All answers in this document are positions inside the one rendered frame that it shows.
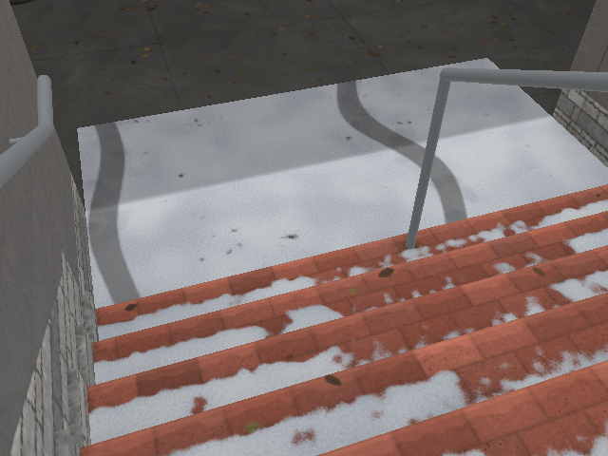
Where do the stairs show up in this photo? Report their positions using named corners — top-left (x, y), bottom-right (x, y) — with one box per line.
top-left (80, 184), bottom-right (608, 456)

